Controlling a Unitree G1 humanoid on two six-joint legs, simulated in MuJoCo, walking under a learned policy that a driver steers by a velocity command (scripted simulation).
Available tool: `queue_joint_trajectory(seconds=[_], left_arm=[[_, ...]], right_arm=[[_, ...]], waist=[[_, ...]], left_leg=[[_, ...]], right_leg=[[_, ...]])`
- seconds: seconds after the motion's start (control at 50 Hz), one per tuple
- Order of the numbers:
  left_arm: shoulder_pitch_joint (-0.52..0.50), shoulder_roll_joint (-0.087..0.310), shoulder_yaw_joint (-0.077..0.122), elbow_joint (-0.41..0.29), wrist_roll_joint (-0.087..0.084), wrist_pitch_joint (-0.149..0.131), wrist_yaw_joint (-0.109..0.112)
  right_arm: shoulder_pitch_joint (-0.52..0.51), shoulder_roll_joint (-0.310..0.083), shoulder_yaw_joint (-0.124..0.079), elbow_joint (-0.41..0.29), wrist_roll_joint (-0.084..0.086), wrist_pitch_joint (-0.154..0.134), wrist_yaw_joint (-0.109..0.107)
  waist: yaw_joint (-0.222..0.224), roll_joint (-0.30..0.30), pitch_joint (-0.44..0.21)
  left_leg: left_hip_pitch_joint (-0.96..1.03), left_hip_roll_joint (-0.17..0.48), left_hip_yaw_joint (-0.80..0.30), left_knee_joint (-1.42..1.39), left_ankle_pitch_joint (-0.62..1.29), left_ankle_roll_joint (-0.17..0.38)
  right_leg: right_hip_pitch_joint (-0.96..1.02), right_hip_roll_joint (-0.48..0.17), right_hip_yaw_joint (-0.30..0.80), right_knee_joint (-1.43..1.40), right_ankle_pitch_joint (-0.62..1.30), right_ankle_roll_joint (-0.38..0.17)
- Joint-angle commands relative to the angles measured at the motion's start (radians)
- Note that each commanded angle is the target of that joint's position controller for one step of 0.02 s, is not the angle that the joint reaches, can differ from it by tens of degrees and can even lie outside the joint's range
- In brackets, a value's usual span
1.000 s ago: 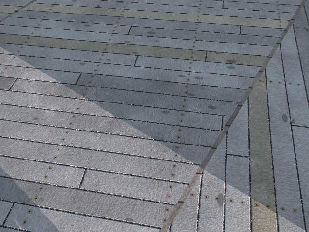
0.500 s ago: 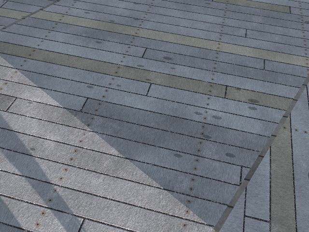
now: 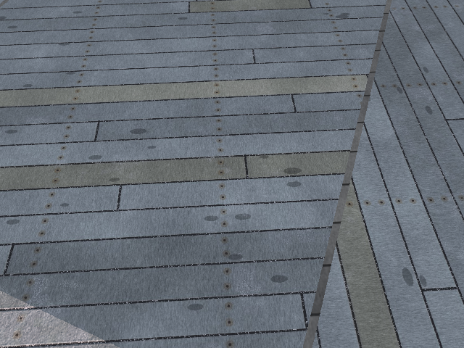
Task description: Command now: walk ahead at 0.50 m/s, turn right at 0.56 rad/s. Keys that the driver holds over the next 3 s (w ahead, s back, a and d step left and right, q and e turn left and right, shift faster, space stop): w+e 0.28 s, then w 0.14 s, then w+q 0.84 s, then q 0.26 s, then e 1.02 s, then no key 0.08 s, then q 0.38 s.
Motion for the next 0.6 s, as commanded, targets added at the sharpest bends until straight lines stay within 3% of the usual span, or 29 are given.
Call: queue_joint_trajectory(seconds=[0.02,0.12,0.22,0.26,0.3,0.32,0.34,0.36,0.38,0.4,0.42,0.46,0.5,0.54,0.6], left_arm=[[0.036,0.139,0.029,-0.048,-0.005,-0.032,0.002],[0.132,0.145,0.032,-0.037,-0.004,-0.027,0.002],[0.194,0.159,0.035,-0.037,0.011,-0.021,0.013],[0.161,0.175,0.039,-0.051,0.015,-0.022,0.021],[0.1,0.193,0.041,-0.068,0.016,-0.029,0.017],[0.095,0.177,0.035,-0.064,0.008,-0.037,0.009],[0.116,0.099,0.011,-0.09,0.0,-0.047,0.002],[0.247,0.039,0.001,-0.108,-0.02,-0.044,0.001],[0.241,0.111,0.005,-0.067,0.017,-0.031,0.01],[0.17,0.115,0.007,-0.065,0.024,-0.027,0.002],[0.113,0.099,0.001,-0.076,0.025,-0.027,-0.004],[0.078,0.084,-0.004,-0.091,0.04,-0.017,-0.019],[0.075,0.073,-0.01,-0.095,0.048,-0.008,-0.026],[0.012,0.058,-0.02,-0.116,0.051,-0.007,-0.03],[-0.14,0.026,-0.045,-0.166,0.043,-0.013,-0.035]], right_arm=[[0.056,-0.078,-0.017,-0.049,-0.009,0.026,0.007],[-0.148,-0.079,-0.01,-0.122,0.0,0.027,0.013],[-0.271,-0.092,-0.001,-0.177,0.011,0.009,0.017],[-0.232,-0.114,-0.005,-0.178,0.014,0.0,0.015],[-0.054,-0.153,-0.022,-0.124,0.016,-0.011,0.002],[0.08,-0.179,-0.034,-0.088,0.007,-0.024,-0.009],[0.24,-0.246,-0.049,-0.082,-0.015,-0.031,-0.026],[0.215,-0.327,-0.069,-0.079,-0.025,-0.018,-0.025],[0.156,-0.239,-0.06,-0.082,-0.001,-0.007,-0.015],[0.093,-0.153,-0.041,-0.091,0.01,-0.007,-0.008],[0.064,-0.115,-0.031,-0.083,0.007,-0.011,-0.003],[0.086,-0.106,-0.025,-0.047,0.013,-0.022,-0.003],[0.129,-0.114,-0.027,-0.013,0.029,-0.038,0.007],[0.151,-0.124,-0.031,0.004,0.038,-0.041,0.011],[0.19,-0.134,-0.038,0.029,0.038,-0.029,0.007]], waist=[[-0.028,-0.018,-0.048],[0.051,-0.069,-0.024],[0.097,-0.083,-0.025],[0.063,-0.096,-0.029],[-0.022,-0.092,-0.091],[-0.089,-0.037,-0.164],[-0.139,0.067,-0.312],[-0.047,0.31,-0.363],[-0.024,0.152,-0.254],[-0.021,0.042,-0.135],[-0.017,0.005,-0.077],[0.001,0.082,-0.053],[0.017,0.096,-0.076],[0.016,0.086,-0.065],[-0.014,0.086,-0.019]], left_leg=[[-0.07,0.013,0.019,-0.1,0.064,-0.034],[-0.143,-0.009,0.026,-0.352,0.254,-0.049],[-0.133,-0.059,0.018,-0.514,0.272,-0.025],[-0.03,-0.074,-0.001,-0.588,0.231,-0.002],[0.23,-0.122,0.022,-0.652,0.167,0.034],[0.42,-0.09,0.007,-0.711,0.194,0.065],[0.638,0.14,-0.232,-0.741,-0.017,0.119],[0.783,0.346,-0.716,-0.878,-0.069,0.239],[0.676,0.324,-0.749,-0.895,-0.186,0.251],[0.548,0.274,-0.583,-0.908,-0.164,0.235],[0.465,0.219,-0.447,-0.925,-0.039,0.214],[0.397,0.136,-0.297,-0.944,0.178,0.195],[0.403,0.117,-0.25,-0.941,0.359,0.218],[0.399,0.103,-0.224,-0.964,0.39,0.24],[0.349,0.066,-0.185,-0.999,0.335,0.239]], right_leg=[[0.043,-0.259,0.271,-0.189,0.371,-0.149],[0.109,-0.228,0.291,-0.176,0.342,-0.092],[0.221,-0.258,0.355,-0.099,0.432,-0.079],[0.212,-0.272,0.388,-0.059,0.455,-0.052],[0.151,-0.247,0.374,0.074,0.594,-0.01],[0.099,-0.187,0.318,0.259,0.579,0.014],[-0.017,-0.129,0.243,0.536,0.3,0.036],[-0.306,0.029,0.148,0.764,-0.357,0.067],[-0.389,-0.06,0.168,0.852,-0.307,0.056],[-0.381,-0.094,0.162,0.839,-0.211,0.061],[-0.367,-0.119,0.151,0.794,-0.163,0.067],[-0.328,-0.144,0.134,0.725,-0.147,0.084],[-0.318,-0.154,0.089,0.685,-0.142,0.101],[-0.353,-0.18,0.047,0.613,-0.112,0.126],[-0.348,-0.197,0.013,0.413,-0.019,0.163]])
Next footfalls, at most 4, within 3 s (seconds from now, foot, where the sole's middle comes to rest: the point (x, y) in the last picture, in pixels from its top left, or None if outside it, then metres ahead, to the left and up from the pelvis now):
0.32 left None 0.37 0.12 -0.77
0.80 right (294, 322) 0.54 -0.13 -0.77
1.32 left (216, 241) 0.80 0.09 -0.77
1.88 right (259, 217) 0.89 -0.05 -0.77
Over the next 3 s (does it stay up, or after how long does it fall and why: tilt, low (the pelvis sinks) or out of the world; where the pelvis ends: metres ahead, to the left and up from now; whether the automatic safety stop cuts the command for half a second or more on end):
stays up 0.78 0.04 0.00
